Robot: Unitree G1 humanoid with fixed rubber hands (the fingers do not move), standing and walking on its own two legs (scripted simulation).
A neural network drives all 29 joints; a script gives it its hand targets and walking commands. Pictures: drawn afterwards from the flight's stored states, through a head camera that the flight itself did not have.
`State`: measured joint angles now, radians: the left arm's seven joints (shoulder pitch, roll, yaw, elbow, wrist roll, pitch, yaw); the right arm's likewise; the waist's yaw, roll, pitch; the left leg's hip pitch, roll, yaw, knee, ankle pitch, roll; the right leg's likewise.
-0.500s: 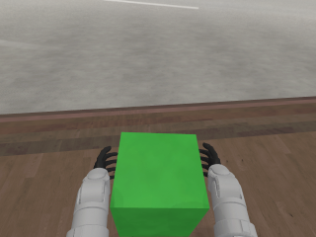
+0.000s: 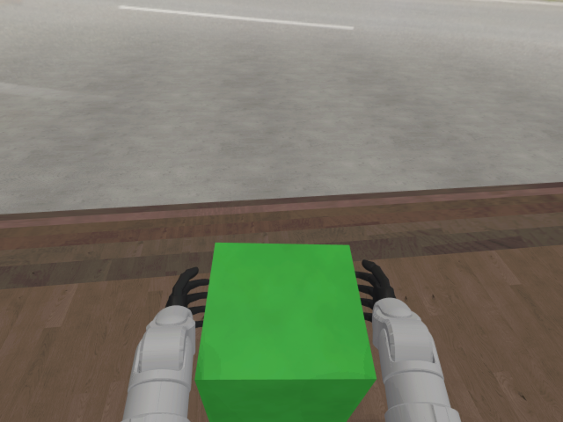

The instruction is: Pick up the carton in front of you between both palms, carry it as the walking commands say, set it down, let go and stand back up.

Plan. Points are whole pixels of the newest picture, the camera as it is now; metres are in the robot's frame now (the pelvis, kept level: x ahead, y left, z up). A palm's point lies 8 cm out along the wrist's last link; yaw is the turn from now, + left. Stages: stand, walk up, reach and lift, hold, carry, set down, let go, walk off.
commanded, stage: hold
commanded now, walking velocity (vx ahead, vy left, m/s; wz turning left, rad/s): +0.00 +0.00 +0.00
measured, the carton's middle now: (279, 341) +0.29 +0.00 -0.04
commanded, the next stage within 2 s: carry in 0.78 s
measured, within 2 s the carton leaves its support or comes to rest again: neither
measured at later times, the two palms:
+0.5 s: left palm (176, 314) +0.28 +0.15 +0.05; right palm (386, 306) +0.28 -0.15 +0.06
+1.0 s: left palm (190, 289) +0.31 +0.13 +0.06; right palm (392, 285) +0.31 -0.17 +0.06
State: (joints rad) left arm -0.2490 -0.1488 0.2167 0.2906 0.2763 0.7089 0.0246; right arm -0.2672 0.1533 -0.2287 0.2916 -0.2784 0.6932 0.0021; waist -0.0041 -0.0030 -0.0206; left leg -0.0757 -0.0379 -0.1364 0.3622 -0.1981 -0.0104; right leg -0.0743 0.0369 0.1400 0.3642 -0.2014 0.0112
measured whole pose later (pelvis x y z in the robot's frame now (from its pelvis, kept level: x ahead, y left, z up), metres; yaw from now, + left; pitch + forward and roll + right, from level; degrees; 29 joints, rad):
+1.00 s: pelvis +0.03 -0.01 -0.01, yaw -1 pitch +1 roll +0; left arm -0.21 -0.13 0.15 0.04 0.18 0.88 0.06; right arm -0.22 0.14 -0.15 0.02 -0.20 0.87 -0.04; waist 0.01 0.03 -0.14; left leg -0.25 0.03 -0.06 0.56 -0.36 -0.01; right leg -0.24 0.00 -0.01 0.52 -0.30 0.00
